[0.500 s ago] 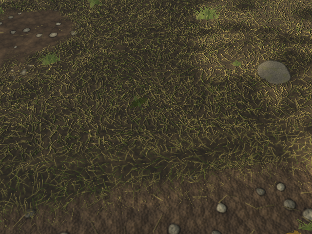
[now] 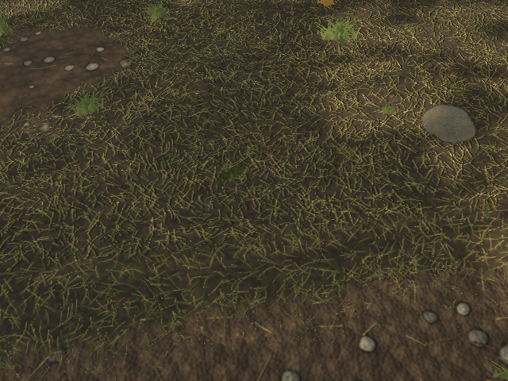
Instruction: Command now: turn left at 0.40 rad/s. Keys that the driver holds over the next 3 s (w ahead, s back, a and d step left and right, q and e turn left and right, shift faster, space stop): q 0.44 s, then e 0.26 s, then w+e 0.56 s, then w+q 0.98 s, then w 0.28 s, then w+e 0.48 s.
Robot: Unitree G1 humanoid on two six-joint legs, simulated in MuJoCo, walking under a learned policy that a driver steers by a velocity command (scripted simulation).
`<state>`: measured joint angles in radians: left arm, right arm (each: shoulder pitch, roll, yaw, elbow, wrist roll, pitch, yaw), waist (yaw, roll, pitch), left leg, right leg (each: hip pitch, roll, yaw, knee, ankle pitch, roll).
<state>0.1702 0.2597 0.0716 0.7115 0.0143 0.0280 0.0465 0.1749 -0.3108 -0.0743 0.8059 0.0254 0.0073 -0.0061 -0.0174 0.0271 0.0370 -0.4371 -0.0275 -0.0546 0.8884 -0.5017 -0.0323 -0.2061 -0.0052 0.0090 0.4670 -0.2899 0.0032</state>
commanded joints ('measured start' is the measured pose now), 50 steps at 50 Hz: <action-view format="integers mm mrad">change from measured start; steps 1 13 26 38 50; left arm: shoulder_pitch -49 -101 -35 21 -101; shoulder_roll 160 151 116 165 89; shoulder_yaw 42 33 23 15 -11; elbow -61 -80 -31 -28 -168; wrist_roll -13 -2 -14 -28 -41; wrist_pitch -30 -29 -26 -43 -79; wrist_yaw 8 0 -7 -31 -73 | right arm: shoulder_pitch -26 114 -39 -42 101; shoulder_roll -83 -256 -118 -74 -119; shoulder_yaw -29 -63 -10 5 -27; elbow -81 -175 -209 -175 -125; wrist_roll -2 -57 -36 -43 -26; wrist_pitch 17 -5 -1 -16 -87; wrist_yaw -7 24 -22 -16 -4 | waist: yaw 9 -69 -3 -14 -52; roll -163 153 113 -179 47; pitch -48 -193 -121 -59 41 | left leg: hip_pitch -178 426 246 190 424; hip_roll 54 424 198 -25 296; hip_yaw -3 -514 -261 36 -130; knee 157 -554 -567 -317 -724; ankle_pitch -17 808 372 -1 289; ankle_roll -32 419 256 76 232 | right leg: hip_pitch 141 -452 -262 -134 -605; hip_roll -302 -2 -40 -113 -112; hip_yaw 182 60 61 257 50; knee -116 741 364 -76 509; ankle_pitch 588 -432 -15 -185 -11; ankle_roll -217 66 90 -114 -4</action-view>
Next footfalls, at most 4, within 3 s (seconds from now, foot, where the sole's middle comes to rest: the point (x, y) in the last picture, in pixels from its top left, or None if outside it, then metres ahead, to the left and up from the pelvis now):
0.22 left None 0.03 0.14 -0.77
0.66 right None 0.09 -0.09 -0.77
1.18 right None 0.29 -0.13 -0.77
1.74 left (249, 315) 0.64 0.05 -0.77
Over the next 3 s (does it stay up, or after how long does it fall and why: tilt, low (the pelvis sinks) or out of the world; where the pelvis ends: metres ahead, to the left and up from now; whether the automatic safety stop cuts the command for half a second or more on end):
stays up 1.12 0.12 0.01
